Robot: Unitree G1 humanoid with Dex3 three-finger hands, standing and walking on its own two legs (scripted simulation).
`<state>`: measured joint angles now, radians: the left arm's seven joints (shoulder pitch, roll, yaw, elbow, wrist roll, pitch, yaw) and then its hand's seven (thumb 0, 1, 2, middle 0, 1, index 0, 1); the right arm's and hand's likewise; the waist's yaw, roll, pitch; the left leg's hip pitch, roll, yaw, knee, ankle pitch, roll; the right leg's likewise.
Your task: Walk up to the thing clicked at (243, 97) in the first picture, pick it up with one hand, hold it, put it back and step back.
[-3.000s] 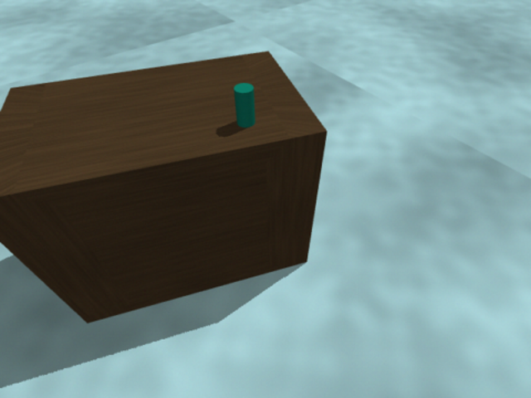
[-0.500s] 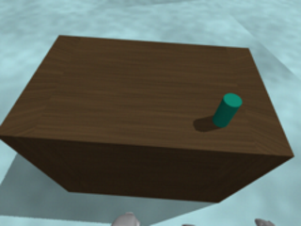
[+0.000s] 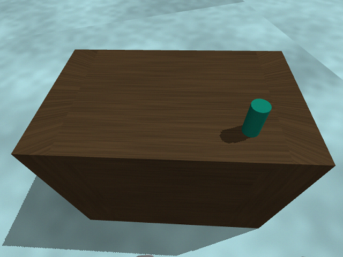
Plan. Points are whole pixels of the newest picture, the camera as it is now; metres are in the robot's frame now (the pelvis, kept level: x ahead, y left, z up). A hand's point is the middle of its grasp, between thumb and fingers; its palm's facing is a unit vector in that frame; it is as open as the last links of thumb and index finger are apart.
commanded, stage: walk up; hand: right
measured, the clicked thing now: (255, 118) +0.50 -0.19 +0.00
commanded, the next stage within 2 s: stand in 1.66 s
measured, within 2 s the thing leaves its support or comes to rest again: neither
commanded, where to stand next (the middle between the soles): +0.07 +0.00 m, yaw -1 degrees
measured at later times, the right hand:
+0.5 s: hand out of the picture +0.08 -0.26 -0.13, palm faces -0.02 +0.94 -0.34, open 7.4 cm
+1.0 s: hand out of the picture +0.14 -0.26 -0.12, palm faces -0.02 +0.94 -0.33, open 7.4 cm
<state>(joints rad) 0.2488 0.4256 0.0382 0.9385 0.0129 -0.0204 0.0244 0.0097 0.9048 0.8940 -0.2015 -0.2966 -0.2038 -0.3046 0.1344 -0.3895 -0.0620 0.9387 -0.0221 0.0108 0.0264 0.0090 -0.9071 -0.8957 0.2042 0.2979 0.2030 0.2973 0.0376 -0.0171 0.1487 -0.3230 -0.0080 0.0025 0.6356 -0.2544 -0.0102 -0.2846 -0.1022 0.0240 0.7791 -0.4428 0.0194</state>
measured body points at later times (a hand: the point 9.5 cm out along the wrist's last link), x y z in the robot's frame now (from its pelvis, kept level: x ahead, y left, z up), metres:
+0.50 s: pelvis +0.02 +0.00 +0.02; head +0.03 +0.01 +0.47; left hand +0.10 +0.30 -0.11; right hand +0.08 -0.31 -0.11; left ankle +0.05 +0.13 -0.72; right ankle +0.01 -0.15 -0.72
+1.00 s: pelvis +0.04 -0.01 +0.03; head +0.04 -0.01 +0.48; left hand +0.13 +0.30 -0.10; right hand +0.14 -0.30 -0.10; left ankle +0.05 +0.13 -0.72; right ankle +0.01 -0.15 -0.72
